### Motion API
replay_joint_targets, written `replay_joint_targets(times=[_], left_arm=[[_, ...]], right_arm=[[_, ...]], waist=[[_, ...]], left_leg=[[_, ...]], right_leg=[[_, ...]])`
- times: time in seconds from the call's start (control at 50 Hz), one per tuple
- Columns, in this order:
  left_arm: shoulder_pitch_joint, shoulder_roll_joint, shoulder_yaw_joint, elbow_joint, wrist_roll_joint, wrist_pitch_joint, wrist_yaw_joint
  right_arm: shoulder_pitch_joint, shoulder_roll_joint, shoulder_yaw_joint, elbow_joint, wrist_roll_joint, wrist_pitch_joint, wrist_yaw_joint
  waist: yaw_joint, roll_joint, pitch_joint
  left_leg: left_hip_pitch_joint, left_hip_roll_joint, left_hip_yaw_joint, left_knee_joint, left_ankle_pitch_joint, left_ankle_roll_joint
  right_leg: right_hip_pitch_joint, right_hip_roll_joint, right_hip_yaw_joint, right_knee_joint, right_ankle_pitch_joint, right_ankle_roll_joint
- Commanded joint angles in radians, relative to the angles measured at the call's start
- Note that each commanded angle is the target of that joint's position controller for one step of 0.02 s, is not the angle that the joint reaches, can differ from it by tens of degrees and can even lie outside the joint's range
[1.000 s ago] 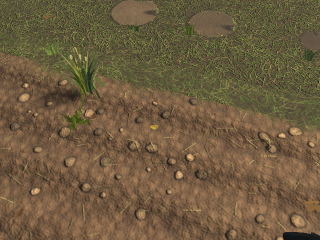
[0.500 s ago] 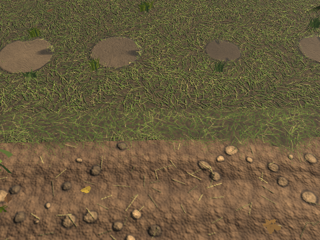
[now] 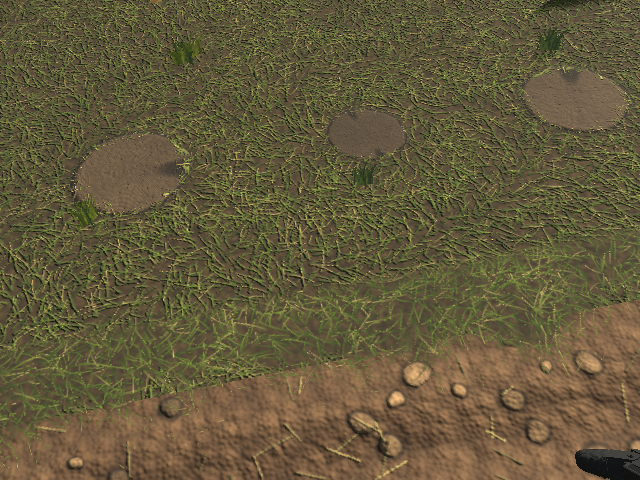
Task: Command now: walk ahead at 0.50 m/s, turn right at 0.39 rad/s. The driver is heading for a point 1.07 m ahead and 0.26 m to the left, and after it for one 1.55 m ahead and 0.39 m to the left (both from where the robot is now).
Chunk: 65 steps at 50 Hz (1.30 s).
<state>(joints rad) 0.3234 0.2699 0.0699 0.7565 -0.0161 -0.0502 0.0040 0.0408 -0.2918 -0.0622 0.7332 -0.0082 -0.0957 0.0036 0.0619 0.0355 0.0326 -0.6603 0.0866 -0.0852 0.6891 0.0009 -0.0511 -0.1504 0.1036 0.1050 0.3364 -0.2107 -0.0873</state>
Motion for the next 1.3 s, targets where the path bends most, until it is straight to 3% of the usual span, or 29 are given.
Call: replay_joint_targets(times=[0.02,0.14,0.18,0.2,0.22,0.24,0.26,0.3,0.38,0.48,0.58,0.64,0.66,0.68,0.7,0.72,0.74,0.76,0.8,0.86,1.08,1.14,1.16,1.18,1.2,1.22,1.24,1.26,1.3], left_arm=[[0.017,0.160,0.039,-0.044,-0.004,-0.016,0.007],[0.051,0.179,0.043,-0.007,0.006,-0.003,0.009],[0.019,0.160,0.032,-0.021,0.012,0.002,0.014],[0.052,0.122,0.014,-0.044,0.034,-0.003,0.019],[0.148,0.064,-0.002,-0.051,0.021,-0.023,0.011],[0.071,0.142,0.006,-0.059,0.009,-0.039,0.004],[-0.044,0.168,0.013,-0.086,-0.006,-0.052,-0.003],[-0.125,0.144,0.013,-0.110,0.024,-0.068,-0.002],[-0.115,0.102,0.009,-0.125,0.033,-0.054,0.003],[-0.286,0.061,-0.009,-0.164,0.026,-0.055,0.000],[-0.394,0.085,-0.002,-0.193,0.009,-0.074,-0.020],[-0.314,0.121,0.018,-0.175,0.005,-0.086,-0.020],[-0.221,0.149,0.033,-0.155,0.012,-0.089,-0.013],[-0.065,0.200,0.049,-0.140,0.028,-0.089,-0.003],[0.034,0.277,0.067,-0.110,0.037,-0.074,-0.001],[0.046,0.211,0.057,-0.100,0.013,-0.066,-0.008],[-0.001,0.139,0.037,-0.111,0.012,-0.062,-0.005],[-0.052,0.117,0.027,-0.112,0.019,-0.056,-0.004],[-0.107,0.082,0.013,-0.097,0.029,-0.054,-0.006],[-0.115,0.097,0.020,-0.072,0.021,-0.065,-0.010],[-0.018,0.205,0.046,0.022,-0.004,-0.038,-0.002],[0.009,0.238,0.051,0.048,-0.019,-0.022,-0.002],[0.002,0.243,0.047,0.057,-0.022,-0.015,-0.001],[0.009,0.218,0.033,0.061,-0.017,-0.015,0.003],[0.036,0.130,-0.001,0.028,0.015,-0.026,-0.002],[0.103,0.081,-0.025,0.032,0.002,-0.046,-0.014],[0.008,0.196,0.009,0.027,-0.034,-0.057,-0.021],[-0.069,0.188,0.008,-0.004,-0.050,-0.059,-0.024],[-0.081,0.164,0.011,0.005,-0.016,-0.044,-0.012]], right_arm=[[-0.093,-0.048,-0.002,-0.074,0.012,-0.017,0.016],[-0.073,-0.098,-0.011,-0.086,0.019,-0.028,0.037],[0.152,-0.154,-0.040,-0.026,0.010,-0.029,0.034],[0.302,-0.219,-0.053,-0.008,0.004,-0.028,0.035],[0.347,-0.252,-0.063,0.019,0.015,-0.018,0.046],[0.335,-0.170,-0.043,0.011,0.045,-0.013,0.046],[0.273,-0.135,-0.033,-0.007,0.036,-0.005,0.039],[0.218,-0.120,-0.025,-0.026,0.016,0.004,0.033],[0.225,-0.120,-0.024,-0.028,0.021,0.008,0.013],[0.289,-0.157,-0.039,-0.007,0.033,0.027,-0.015],[0.365,-0.147,-0.039,0.012,0.040,0.050,-0.024],[0.335,-0.146,-0.043,0.000,0.038,0.059,-0.027],[0.318,-0.123,-0.036,-0.013,0.034,0.058,-0.025],[0.298,-0.074,-0.018,-0.038,0.020,0.053,-0.020],[0.441,-0.001,0.006,-0.059,0.035,0.042,-0.020],[0.455,-0.086,-0.005,-0.050,0.050,0.039,-0.022],[0.355,-0.150,-0.024,-0.052,0.047,0.044,-0.022],[0.290,-0.151,-0.027,-0.065,0.036,0.050,-0.022],[0.247,-0.122,-0.032,-0.086,0.028,0.056,-0.012],[0.237,-0.065,-0.021,-0.106,0.035,0.071,-0.001],[-0.041,-0.040,0.001,-0.205,0.033,0.057,0.050],[-0.005,-0.070,-0.014,-0.217,0.022,0.058,0.051],[0.109,-0.104,-0.035,-0.190,0.019,0.058,0.046],[0.265,-0.159,-0.064,-0.144,0.021,0.061,0.033],[0.411,-0.261,-0.087,-0.120,0.007,0.068,0.010],[0.397,-0.274,-0.075,-0.130,0.009,0.061,0.011],[0.379,-0.192,-0.053,-0.129,0.006,0.053,0.019],[0.337,-0.165,-0.042,-0.114,0.004,0.045,0.018],[0.226,-0.095,-0.023,-0.099,0.003,0.028,0.022]], waist=[[0.016,-0.118,-0.022],[-0.003,-0.152,-0.007],[-0.113,-0.119,-0.168],[-0.146,0.022,-0.314],[-0.100,0.297,-0.359],[-0.137,0.178,-0.287],[-0.147,0.088,-0.154],[-0.109,-0.029,-0.060],[-0.063,0.039,-0.071],[-0.114,0.043,-0.036],[-0.143,0.055,-0.033],[-0.082,0.090,-0.050],[-0.032,0.083,-0.108],[0.041,0.010,-0.240],[-0.003,-0.275,-0.377],[0.003,-0.299,-0.346],[0.027,-0.183,-0.202],[0.014,-0.115,-0.115],[-0.030,-0.126,-0.030],[-0.053,-0.141,-0.012],[0.022,-0.086,0.040],[-0.033,-0.115,-0.003],[-0.111,-0.111,-0.065],[-0.191,-0.094,-0.147],[-0.216,0.073,-0.296],[-0.164,0.214,-0.471],[-0.212,0.074,-0.396],[-0.189,0.073,-0.237],[-0.106,0.049,-0.107]], left_leg=[[0.145,-0.048,0.046,-0.116,0.141,0.003],[0.114,-0.065,0.084,-0.200,-0.076,0.109],[0.444,-0.072,0.077,-0.206,-0.012,0.181],[0.739,0.098,-0.178,-0.183,0.040,0.275],[0.997,0.251,-0.624,-0.327,-0.196,0.413],[0.988,0.240,-0.680,-0.390,-0.409,0.380],[0.863,0.208,-0.549,-0.407,-0.377,0.342],[0.669,0.139,-0.405,-0.435,-0.165,0.322],[0.552,0.078,-0.289,-0.473,0.035,0.329],[0.445,0.014,-0.204,-0.469,0.040,0.276],[0.500,0.032,-0.293,-0.386,-0.041,0.249],[0.527,0.037,-0.348,-0.292,-0.002,0.220],[0.492,-0.006,-0.319,-0.192,0.049,0.192],[0.375,-0.057,-0.247,0.055,-0.042,0.157],[0.045,-0.198,-0.105,0.367,-0.514,0.091],[-0.110,-0.120,-0.093,0.528,-0.597,0.077],[-0.148,-0.080,-0.093,0.580,-0.503,0.068],[-0.127,-0.049,-0.059,0.572,-0.424,0.060],[-0.072,-0.001,-0.046,0.507,-0.346,0.056],[-0.045,0.025,-0.017,0.444,-0.296,0.045],[0.002,-0.005,0.087,-0.025,-0.022,0.084],[0.154,-0.083,0.141,-0.086,-0.180,0.142],[0.326,-0.119,0.159,-0.145,-0.158,0.170],[0.594,-0.123,0.138,-0.171,-0.085,0.197],[0.967,0.131,-0.200,-0.148,-0.054,0.287],[1.098,0.348,-0.652,-0.301,-0.132,0.435],[1.013,0.314,-0.553,-0.331,-0.172,0.385],[0.869,0.269,-0.368,-0.345,-0.134,0.340],[0.633,0.186,-0.186,-0.409,-0.049,0.285]], right_leg=[[-0.079,-0.225,0.141,-0.108,0.135,-0.134],[0.170,-0.320,0.160,0.025,0.407,-0.098],[0.126,-0.239,0.061,0.298,0.673,-0.049],[-0.082,-0.152,0.002,0.603,0.400,-0.004],[-0.461,-0.008,-0.035,0.882,-0.290,0.070],[-0.598,-0.067,0.041,0.960,-0.321,0.065],[-0.642,-0.106,0.026,0.944,-0.226,0.061],[-0.589,-0.159,0.000,0.822,-0.125,0.068],[-0.495,-0.171,-0.031,0.631,-0.087,0.116],[-0.408,-0.123,-0.044,0.315,0.202,0.152],[-0.323,-0.078,-0.022,0.157,0.237,0.137],[-0.188,-0.080,-0.026,0.085,0.163,0.092],[-0.033,-0.108,-0.022,0.065,0.168,0.058],[0.219,-0.260,0.107,0.103,0.137,-0.010],[0.551,-0.496,0.506,0.070,0.029,-0.175],[0.531,-0.548,0.685,0.008,-0.202,-0.200],[0.405,-0.492,0.545,-0.021,-0.232,-0.154],[0.278,-0.444,0.403,-0.041,-0.132,-0.120],[0.110,-0.372,0.234,-0.096,0.030,-0.094],[0.030,-0.354,0.102,-0.163,0.132,-0.106],[0.158,-0.369,-0.190,-0.154,0.335,-0.056],[0.210,-0.390,-0.214,-0.018,0.706,-0.042],[0.186,-0.372,-0.239,0.121,0.827,-0.025],[0.056,-0.334,-0.268,0.318,0.775,0.004],[-0.277,-0.250,-0.283,0.687,0.311,0.055],[-0.490,-0.094,-0.117,0.978,-0.380,0.085],[-0.566,-0.140,0.005,1.037,-0.356,0.075],[-0.606,-0.179,-0.018,1.004,-0.290,0.068],[-0.534,-0.248,-0.027,0.866,-0.156,0.075]])
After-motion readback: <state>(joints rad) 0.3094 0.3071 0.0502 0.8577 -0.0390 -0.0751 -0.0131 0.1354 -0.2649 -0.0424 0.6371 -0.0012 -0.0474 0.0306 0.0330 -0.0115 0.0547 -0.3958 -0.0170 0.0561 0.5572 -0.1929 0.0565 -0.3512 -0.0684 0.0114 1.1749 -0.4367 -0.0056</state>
